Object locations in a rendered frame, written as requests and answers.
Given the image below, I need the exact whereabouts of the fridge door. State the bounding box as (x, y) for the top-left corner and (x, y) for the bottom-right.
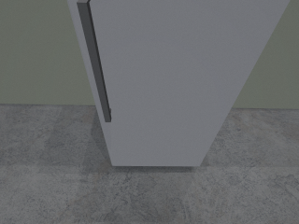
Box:
(68, 0), (291, 167)

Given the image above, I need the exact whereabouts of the handle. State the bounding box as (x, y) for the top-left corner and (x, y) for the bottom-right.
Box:
(77, 0), (112, 122)

